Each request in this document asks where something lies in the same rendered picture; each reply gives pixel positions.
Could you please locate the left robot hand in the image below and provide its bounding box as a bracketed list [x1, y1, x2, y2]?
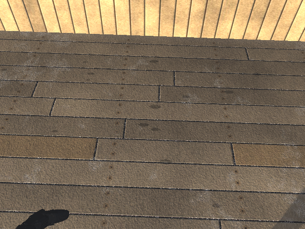
[15, 209, 70, 229]

